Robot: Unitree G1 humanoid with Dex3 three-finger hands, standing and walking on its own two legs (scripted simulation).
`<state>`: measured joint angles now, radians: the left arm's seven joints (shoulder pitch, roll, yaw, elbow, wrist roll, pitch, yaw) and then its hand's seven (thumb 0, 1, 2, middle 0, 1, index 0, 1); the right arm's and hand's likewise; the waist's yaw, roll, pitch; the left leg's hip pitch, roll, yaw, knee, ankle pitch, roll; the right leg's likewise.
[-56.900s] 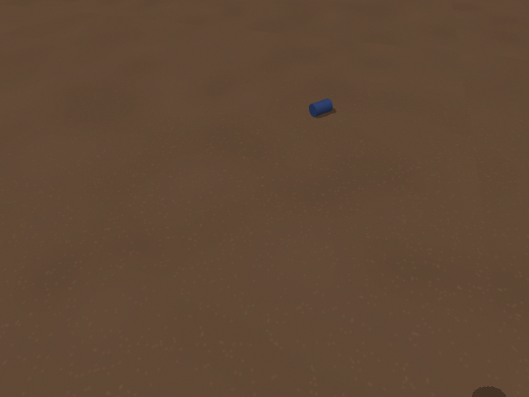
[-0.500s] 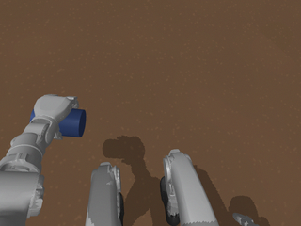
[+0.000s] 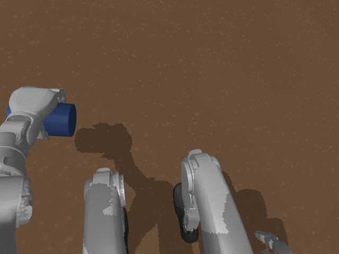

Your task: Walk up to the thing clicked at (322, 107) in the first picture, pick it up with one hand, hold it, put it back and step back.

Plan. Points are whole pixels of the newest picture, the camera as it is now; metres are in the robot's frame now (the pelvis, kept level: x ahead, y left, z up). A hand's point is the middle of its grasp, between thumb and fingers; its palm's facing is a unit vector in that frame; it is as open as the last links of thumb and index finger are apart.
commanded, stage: crouch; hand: left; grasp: from above
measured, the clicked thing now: (44, 118) +0.47 +0.26 -0.20
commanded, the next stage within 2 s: lower in 0.46 s
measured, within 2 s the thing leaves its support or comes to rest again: rests again in 1.80 s
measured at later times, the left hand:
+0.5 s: hand (49, 118) +0.47 +0.26 -0.21, palm faces -0.48 +0.05 -0.88, open 11.2 cm
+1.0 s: hand (55, 122) +0.47 +0.26 -0.27, palm faces -0.48 +0.03 -0.88, open 11.2 cm
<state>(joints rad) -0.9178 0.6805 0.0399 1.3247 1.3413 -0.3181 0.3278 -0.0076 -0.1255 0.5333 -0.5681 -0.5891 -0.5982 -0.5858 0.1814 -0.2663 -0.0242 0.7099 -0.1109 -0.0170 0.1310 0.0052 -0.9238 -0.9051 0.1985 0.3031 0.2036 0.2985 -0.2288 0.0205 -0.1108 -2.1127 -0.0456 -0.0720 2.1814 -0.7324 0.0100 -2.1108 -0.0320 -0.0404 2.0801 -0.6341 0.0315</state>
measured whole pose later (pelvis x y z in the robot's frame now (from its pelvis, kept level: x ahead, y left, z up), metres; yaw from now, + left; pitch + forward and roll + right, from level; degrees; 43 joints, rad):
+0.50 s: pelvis -0.01 +0.00 -0.05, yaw -1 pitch +36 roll -7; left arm -1.01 0.77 0.07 1.46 1.41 -0.35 0.37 -0.01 -0.14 0.55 -0.56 -0.61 -0.59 -0.61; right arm 0.19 -0.27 0.03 0.73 -0.14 -0.02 0.15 0.00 -0.93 -0.91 0.20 0.30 0.20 0.30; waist -0.28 0.00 -0.06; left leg -2.25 -0.05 -0.09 2.33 -0.72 0.01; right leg -2.23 -0.03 -0.05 2.21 -0.61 0.04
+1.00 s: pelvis -0.01 +0.00 -0.08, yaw -4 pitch +34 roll -10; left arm -1.03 0.85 0.08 1.53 1.44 -0.38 0.44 -0.01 -0.14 0.54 -0.59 -0.57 -0.62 -0.57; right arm 0.17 -0.29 0.09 0.72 -0.17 -0.04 0.16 0.00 -0.93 -0.90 0.20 0.30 0.20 0.30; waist -0.31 -0.03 0.00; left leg -2.32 -0.05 -0.12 2.44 -0.73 0.01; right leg -2.29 -0.02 -0.08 2.29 -0.61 0.04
